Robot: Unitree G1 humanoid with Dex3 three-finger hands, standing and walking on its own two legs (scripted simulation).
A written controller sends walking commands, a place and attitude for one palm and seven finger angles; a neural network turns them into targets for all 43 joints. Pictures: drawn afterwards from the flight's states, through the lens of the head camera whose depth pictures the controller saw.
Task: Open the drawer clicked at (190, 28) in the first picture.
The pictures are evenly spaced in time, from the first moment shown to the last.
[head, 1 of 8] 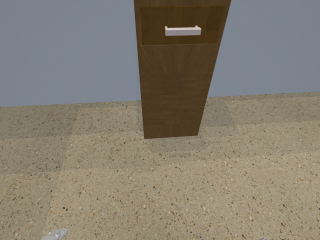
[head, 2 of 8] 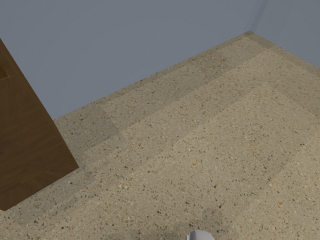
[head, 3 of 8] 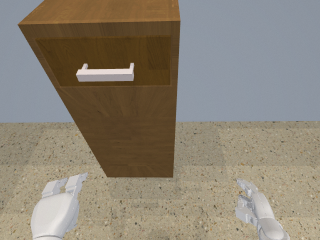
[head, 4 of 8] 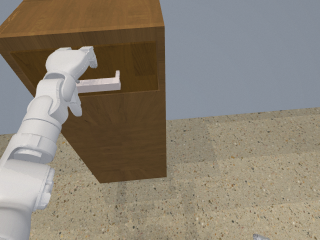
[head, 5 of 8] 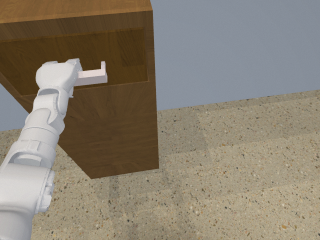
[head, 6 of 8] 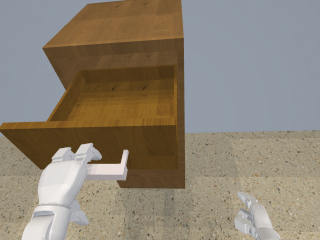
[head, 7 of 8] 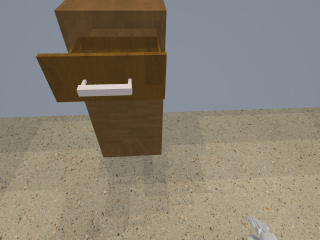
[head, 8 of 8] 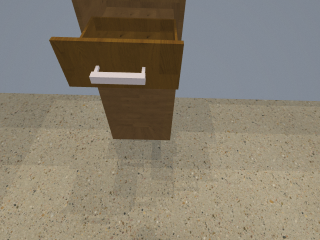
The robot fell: no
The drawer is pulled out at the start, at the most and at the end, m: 0.00 0.30 0.30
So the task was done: yes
